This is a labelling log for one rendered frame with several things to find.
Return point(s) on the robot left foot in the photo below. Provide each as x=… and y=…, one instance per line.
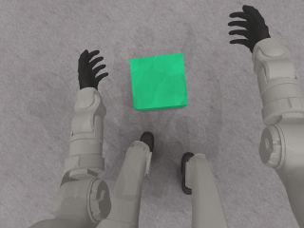
x=148, y=138

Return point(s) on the robot left shin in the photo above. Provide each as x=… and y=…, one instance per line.
x=138, y=143

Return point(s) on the robot left upper arm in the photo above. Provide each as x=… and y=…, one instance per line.
x=79, y=204

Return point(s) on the robot left forearm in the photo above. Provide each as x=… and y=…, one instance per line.
x=85, y=155

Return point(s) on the robot right upper arm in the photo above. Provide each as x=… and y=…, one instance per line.
x=282, y=147

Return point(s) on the robot right hand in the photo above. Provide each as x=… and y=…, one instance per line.
x=255, y=31

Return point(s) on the robot left hand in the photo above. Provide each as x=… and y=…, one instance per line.
x=86, y=75

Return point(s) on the robot right forearm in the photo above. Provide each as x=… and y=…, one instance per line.
x=279, y=84

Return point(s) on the carton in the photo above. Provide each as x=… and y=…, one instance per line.
x=158, y=82

